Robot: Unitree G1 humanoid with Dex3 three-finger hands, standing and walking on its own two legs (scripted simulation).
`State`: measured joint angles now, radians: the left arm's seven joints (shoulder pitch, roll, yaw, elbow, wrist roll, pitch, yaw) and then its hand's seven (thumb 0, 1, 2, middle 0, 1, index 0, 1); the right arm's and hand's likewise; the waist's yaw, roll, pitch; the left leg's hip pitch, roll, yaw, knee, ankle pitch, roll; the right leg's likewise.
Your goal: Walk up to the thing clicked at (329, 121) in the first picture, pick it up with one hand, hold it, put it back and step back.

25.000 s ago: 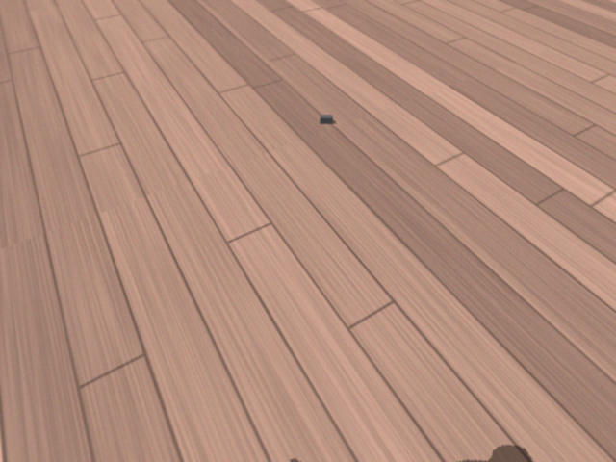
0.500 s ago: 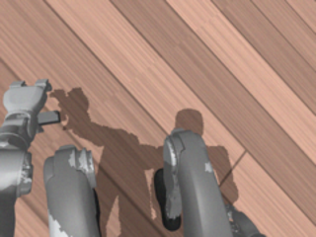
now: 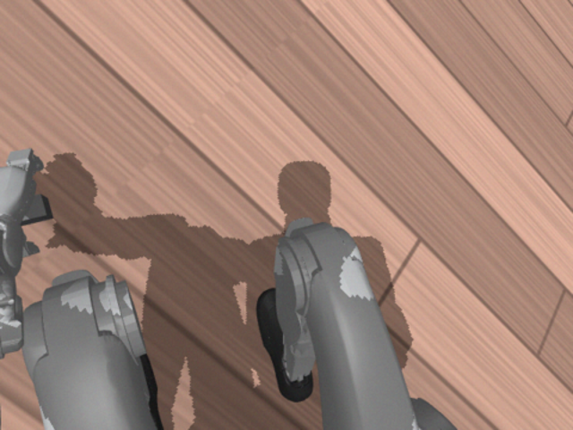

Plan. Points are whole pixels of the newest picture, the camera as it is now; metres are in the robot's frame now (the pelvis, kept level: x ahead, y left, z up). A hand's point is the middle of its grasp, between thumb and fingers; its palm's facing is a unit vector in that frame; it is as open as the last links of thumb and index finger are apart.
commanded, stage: rest palm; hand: left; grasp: from above
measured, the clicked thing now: (20, 212) +0.42 +0.28 -0.28
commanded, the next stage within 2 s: close in 1.18 s
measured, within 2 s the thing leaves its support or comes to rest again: neither
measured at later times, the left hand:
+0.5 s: hand (17, 218) +0.41 +0.27 -0.25, palm faces -0.46 -0.14 -0.87, open 12.9 cm
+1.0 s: hand (16, 217) +0.41 +0.27 -0.26, palm faces -0.47 -0.11 -0.88, open 12.9 cm
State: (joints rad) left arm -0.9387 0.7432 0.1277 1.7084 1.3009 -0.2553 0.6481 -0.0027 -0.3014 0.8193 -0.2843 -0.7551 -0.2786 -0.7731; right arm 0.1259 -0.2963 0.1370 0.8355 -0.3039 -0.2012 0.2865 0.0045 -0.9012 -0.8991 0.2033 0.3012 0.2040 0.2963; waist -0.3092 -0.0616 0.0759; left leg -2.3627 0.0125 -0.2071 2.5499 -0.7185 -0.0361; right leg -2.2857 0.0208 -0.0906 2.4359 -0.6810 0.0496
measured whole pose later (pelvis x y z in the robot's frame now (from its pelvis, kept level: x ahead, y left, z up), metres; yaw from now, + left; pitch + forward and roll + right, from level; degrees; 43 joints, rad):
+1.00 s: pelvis +0.00 +0.01 +0.00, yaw -4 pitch +27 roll -14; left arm -0.97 0.82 0.03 1.79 1.25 -0.20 0.75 0.00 -0.29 0.79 -0.25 -0.83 -0.27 -0.83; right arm 0.05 -0.33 0.22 0.81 -0.31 -0.36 0.40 0.00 -0.91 -0.91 0.20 0.30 0.20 0.30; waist -0.33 -0.12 0.13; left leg -2.33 0.01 -0.28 2.58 -0.74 -0.02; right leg -2.21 0.04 -0.15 2.40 -0.68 0.07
